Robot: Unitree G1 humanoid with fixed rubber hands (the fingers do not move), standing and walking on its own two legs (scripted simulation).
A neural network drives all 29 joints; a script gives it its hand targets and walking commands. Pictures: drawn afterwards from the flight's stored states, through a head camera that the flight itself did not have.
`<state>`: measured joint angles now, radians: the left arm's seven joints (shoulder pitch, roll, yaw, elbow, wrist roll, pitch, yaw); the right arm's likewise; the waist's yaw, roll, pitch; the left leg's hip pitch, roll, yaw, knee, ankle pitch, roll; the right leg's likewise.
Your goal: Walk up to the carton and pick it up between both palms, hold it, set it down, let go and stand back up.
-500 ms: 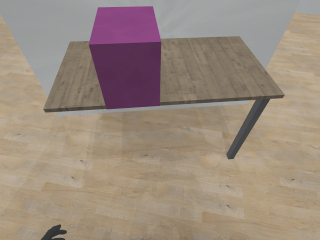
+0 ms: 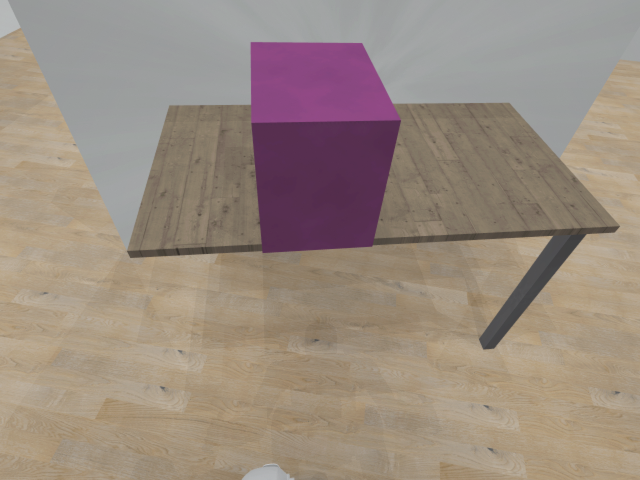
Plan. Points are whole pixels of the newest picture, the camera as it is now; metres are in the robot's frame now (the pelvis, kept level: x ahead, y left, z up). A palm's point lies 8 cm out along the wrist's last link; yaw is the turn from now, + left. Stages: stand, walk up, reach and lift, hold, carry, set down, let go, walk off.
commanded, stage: walk up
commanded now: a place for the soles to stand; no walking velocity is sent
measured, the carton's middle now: (312, 146) +0.70 +0.03 +0.04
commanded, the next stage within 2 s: none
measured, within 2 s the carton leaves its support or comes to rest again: neither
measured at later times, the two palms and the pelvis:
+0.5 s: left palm out of the picture +0.13 +0.38 -0.08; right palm out of the picture +0.14 -0.26 -0.02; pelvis +0.09 +0.07 +0.05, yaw -1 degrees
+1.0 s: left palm (118, 327) +0.36 +0.33 -0.07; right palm (530, 383) +0.28 -0.30 -0.08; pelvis +0.24 +0.02 +0.01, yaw -1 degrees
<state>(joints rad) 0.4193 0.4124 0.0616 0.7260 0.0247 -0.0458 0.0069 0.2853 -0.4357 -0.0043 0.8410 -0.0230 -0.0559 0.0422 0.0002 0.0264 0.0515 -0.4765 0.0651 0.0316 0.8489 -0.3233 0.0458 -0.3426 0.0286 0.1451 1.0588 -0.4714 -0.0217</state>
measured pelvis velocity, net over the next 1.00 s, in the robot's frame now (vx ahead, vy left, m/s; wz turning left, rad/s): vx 0.24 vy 0.02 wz -0.03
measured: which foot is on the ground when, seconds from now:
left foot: down 0.00-0.96, up 0.98-1.00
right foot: up 0.00-0.92, down 0.94-1.00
